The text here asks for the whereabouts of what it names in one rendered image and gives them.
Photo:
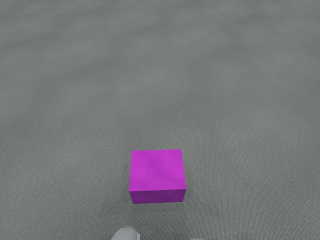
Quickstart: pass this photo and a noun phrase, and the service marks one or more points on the carton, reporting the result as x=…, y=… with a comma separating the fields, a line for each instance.
x=157, y=176

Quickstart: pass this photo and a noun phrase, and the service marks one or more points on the left robot thigh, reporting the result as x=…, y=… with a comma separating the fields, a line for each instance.
x=126, y=233

